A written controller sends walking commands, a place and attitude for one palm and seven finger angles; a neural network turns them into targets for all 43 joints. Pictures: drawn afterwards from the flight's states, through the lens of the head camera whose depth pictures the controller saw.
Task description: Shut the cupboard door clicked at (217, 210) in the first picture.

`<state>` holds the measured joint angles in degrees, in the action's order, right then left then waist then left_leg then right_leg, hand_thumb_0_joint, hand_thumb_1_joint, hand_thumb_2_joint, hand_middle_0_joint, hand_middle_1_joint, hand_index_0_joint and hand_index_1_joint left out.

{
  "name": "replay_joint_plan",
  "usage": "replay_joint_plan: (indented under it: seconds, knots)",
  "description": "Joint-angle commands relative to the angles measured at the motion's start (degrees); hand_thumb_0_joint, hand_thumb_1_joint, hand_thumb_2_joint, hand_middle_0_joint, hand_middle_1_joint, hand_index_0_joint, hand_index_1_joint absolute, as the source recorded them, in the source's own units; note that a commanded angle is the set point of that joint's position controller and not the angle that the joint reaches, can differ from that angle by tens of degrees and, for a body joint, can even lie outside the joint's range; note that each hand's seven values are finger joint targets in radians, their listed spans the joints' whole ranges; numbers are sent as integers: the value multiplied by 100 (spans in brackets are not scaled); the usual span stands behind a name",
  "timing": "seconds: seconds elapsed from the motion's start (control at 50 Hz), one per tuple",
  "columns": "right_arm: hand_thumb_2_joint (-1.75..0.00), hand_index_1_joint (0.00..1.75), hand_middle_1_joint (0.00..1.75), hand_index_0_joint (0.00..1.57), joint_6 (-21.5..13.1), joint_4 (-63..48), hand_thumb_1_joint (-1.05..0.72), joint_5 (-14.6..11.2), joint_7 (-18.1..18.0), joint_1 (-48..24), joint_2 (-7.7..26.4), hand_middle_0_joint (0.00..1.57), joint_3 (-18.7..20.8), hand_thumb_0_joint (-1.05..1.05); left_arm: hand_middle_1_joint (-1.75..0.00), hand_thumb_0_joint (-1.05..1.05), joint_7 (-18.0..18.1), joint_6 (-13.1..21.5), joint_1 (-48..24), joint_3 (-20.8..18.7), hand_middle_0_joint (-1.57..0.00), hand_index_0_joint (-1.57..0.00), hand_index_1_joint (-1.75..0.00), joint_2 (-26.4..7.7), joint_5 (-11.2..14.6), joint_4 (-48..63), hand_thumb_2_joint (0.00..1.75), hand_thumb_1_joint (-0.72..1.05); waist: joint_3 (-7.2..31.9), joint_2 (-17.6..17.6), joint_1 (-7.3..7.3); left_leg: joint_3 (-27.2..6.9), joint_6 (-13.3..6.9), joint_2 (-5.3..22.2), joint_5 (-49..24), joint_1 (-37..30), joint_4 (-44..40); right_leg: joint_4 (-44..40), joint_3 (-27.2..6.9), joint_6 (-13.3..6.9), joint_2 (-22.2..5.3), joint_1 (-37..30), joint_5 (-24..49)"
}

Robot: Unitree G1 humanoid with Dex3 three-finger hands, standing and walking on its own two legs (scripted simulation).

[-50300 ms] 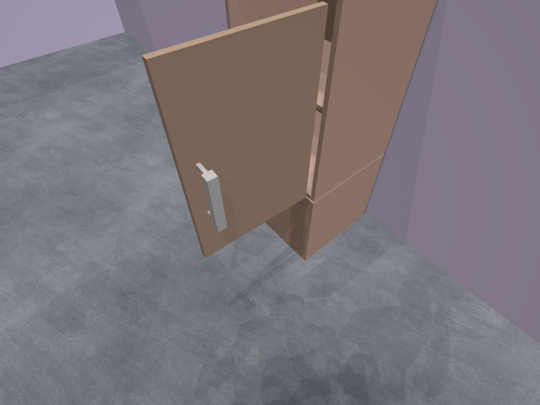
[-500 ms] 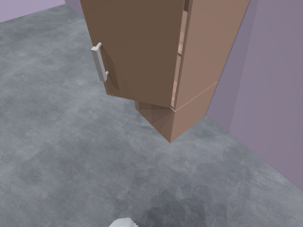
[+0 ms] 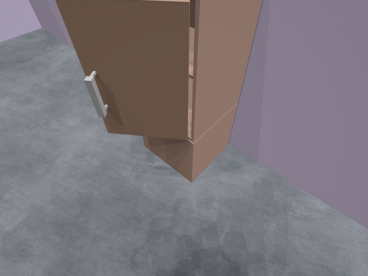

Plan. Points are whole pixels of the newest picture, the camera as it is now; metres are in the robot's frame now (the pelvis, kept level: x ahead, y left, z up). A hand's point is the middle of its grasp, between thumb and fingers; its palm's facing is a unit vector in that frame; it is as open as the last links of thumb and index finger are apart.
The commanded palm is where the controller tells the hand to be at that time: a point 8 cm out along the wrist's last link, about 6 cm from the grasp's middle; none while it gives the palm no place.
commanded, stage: take the last steps up to it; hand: left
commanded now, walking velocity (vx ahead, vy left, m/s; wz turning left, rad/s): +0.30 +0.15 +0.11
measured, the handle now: (98, 94) +0.73 +0.39 -0.08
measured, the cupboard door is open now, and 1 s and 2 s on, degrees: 35 35 35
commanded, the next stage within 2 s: come to a stop and stand still in 0.60 s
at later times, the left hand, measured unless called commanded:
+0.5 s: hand (102, 252) +0.20 +0.23 -0.16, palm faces +0.07 -0.97 -0.24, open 7.3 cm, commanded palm none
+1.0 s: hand (97, 259) +0.19 +0.25 -0.19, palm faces +0.13 -0.98 -0.16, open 7.4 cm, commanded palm none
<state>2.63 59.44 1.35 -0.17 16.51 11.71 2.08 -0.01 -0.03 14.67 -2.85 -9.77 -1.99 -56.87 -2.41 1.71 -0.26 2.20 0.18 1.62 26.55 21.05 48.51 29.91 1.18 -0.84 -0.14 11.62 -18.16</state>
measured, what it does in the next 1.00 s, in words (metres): walks ahead: left foot, then right foot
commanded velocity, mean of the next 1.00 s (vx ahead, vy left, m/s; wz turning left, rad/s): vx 0.08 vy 0.06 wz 0.01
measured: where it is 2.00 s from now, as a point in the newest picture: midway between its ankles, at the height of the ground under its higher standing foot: outside the picture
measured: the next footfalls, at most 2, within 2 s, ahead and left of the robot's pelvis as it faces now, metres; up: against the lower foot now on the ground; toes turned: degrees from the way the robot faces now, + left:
left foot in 0.18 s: +0.13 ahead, +0.15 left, +0.00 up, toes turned +8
right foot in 0.50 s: +0.24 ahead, -0.03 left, +0.00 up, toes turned -6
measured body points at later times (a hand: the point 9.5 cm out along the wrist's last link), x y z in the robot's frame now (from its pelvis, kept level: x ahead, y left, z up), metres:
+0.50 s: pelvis +0.14 +0.04 +0.00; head +0.15 +0.01 +0.45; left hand +0.20 +0.28 -0.14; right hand +0.08 -0.16 -0.17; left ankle +0.09 +0.15 -0.73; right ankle +0.20 -0.03 -0.73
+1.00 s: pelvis +0.25 +0.10 -0.01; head +0.29 +0.12 +0.44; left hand +0.18 +0.30 -0.17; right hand +0.35 -0.13 -0.15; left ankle +0.30 +0.22 -0.73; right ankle +0.20 -0.02 -0.72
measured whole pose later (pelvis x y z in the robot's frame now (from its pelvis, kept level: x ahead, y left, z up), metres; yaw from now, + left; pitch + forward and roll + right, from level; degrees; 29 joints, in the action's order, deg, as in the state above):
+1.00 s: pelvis +0.25 +0.10 -0.01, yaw +2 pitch -1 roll +0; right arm 0.3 58.2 0.9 -1.4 7.5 9.2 1.0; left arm 2.5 -2.0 20.0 -2.0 -7.6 -1.5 -63.0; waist -5.6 -2.5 -3.1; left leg 4.3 -0.1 3.0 12.5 20.1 33.3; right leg 39.7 4.4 0.8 -2.8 12.7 -28.6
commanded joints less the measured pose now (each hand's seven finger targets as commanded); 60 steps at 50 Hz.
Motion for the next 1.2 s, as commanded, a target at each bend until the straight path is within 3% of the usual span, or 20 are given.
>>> replay_joint_plan:
  seconds: [0.0,0.1,0.14,0.18,0.2,0.26,0.32,0.44,0.46,0.48,0.5,0.52,0.62,0.72,0.78,0.86,0.9,0.98,1.04,1.18]
  knots:
    - [-90,30,30,20,-285,-506,-90,7,82,-225,329,20,131,0,-30,0,133,200,390,-263,-20,-20,-30,-961,-2,67,90,90,-378,-981,-103,-228,-28,344,-237,1272,301,-1827,-1570,-1037,-1814,-639,-254]
    - [-90,30,30,20,-363,-322,-90,-20,135,407,139,20,81,0,-30,0,88,205,304,-324,-20,-20,-30,-1018,24,-84,90,90,-288,-917,133,325,-49,53,-977,-467,-1492,-1464,-522,-650,-1473,249,-515]
    - [-90,30,30,20,-430,24,-90,3,71,1288,356,20,121,0,-30,0,50,140,341,-287,-20,-20,-30,-771,37,-97,90,90,-89,-56,421,235,-82,12,-768,-1872,-2191,-373,-73,-415,-964,1094,-882]
    - [-90,30,30,20,-427,216,-90,96,-98,2283,1056,20,302,0,-30,0,-20,133,73,-160,-20,-20,-30,-308,62,266,90,90,-47,1758,712,-2537,-1044,1783,617,-2408,-3559,2514,706,-83,48,2531,-1598]
    - [-90,30,30,20,-426,206,-90,91,-100,2151,952,20,242,0,-30,0,-3,162,-213,-162,-20,-20,-30,-368,24,319,90,90,-153,1242,682,-2744,-1275,1870,919,-2036,-3796,3261,243,-274,-159,2682,-1466]
    - [-90,30,30,20,-485,-39,-90,47,-143,1145,530,20,67,0,-30,0,-56,179,-258,-162,-20,-20,-30,-322,37,217,90,90,-327,603,250,-1952,-1189,1558,173,-1078,-3914,3442,-21,-241,-577,2410,-605]
    - [-90,30,30,20,-521,31,-90,31,-160,932,450,20,40,0,-30,0,-57,113,2,-92,-20,-20,-30,-123,40,93,90,90,-111,401,64,-1134,-1209,1301,-786,-1049,-3799,2452,201,-146,-521,1815,-395]
    - [-90,30,30,20,-419,157,-90,-22,-76,694,360,20,39,0,-30,0,-2,125,582,-130,-20,-20,-30,-119,12,-19,90,90,-282,-65,-333,-337,-917,892,-396,-28,-3093,284,565,-52,-210,-226,519]
    - [-90,30,30,20,-423,131,-90,-62,-54,640,249,20,34,0,-30,0,33,159,1021,-202,-20,-20,-30,-354,-9,-120,90,90,-231,-560,-536,3,-682,486,-181,464,-2353,-294,86,-123,-472,-955,200]
    - [-90,30,30,20,-425,6,-90,-116,6,701,60,20,18,0,-30,0,84,234,1573,-292,-20,-20,-30,-886,-49,-193,90,90,-71,-1785,-706,518,-358,-249,169,1312,-803,-1318,-1859,-600,-1726,-1558,-943]
    - [-90,30,30,20,-390,-147,-90,-23,8,726,74,20,55,0,-30,0,114,197,1712,-375,-20,-20,-30,-1205,2,-202,90,90,-43,-1830,-590,313,-246,-296,817,1543,717,-2295,-3210,-1043,-2722,-1301,-1679]
    - [-90,30,30,20,-346,-69,-90,36,-7,587,195,20,113,0,-30,0,151,237,1326,-332,-20,-20,-30,-993,47,-132,90,90,-323,-1607,-392,-171,-224,-52,154,1691,1435,-2381,-3238,-1003,-2597,-810,-1527]
    - [-90,30,30,20,-248,93,-90,42,55,588,-201,20,49,0,-30,0,180,393,742,-171,-20,-20,-30,-323,31,-51,90,90,-142,-602,34,-171,-3,333,-1115,1167,1264,-1781,-666,-772,-1834,-191,2027]
    - [-90,30,30,20,-195,-138,-90,-29,64,30,-234,20,-25,0,-30,0,176,398,933,-77,-20,-20,-30,-372,50,-264,90,90,93,-908,-18,112,180,226,-1320,959,228,-1301,68,-600,-1503,-705,4443]
    - [-90,30,30,20,-164,-225,-90,-70,39,-273,-90,20,-61,0,-30,0,218,278,806,-61,-20,-20,-30,-560,21,-304,90,90,170,-1193,-64,278,197,60,-1245,400,-697,-998,145,-577,-1382,-703,4584]
    - [-90,30,30,20,-230,-120,-90,-54,-24,-74,167,20,-22,0,-30,0,285,108,751,-58,-20,-20,-30,-531,46,-397,90,90,158,-907,94,96,56,168,-2909,-1004,-2090,-307,205,-282,-1090,-1,3043]
    - [-90,30,30,20,-289,-69,-90,-29,-104,272,802,20,87,0,-30,0,352,-3,1179,8,-20,-20,-30,-205,86,-379,90,90,577,670,87,-1001,-549,1576,-5715,-1861,-2254,292,437,119,-421,593,-211]
    - [-90,30,30,20,-197,-156,-90,-9,-359,49,957,20,143,0,-30,0,293,-230,916,-75,-20,-20,-30,-438,53,-262,90,90,474,1633,181,-1400,-1178,2107,-6281,-1334,-2618,2845,-224,115,-118,1042,-1812]
    - [-90,30,30,20,-145,-424,-90,28,-378,-406,956,20,221,0,-30,0,171,-282,727,-198,-20,-20,-30,-462,62,-87,90,90,772,668,69,-1155,-1210,2012,-4509,-1303,-2641,3429,-335,173,-81,1469,-1242]
    - [-90,30,30,20,-99,-503,-90,76,-239,-745,975,20,300,0,-30,0,44,-256,812,-175,-20,-20,-30,-337,31,81,90,90,453,902,-64,-978,-738,1594,-812,-121,-3092,905,195,60,-38,211,-605]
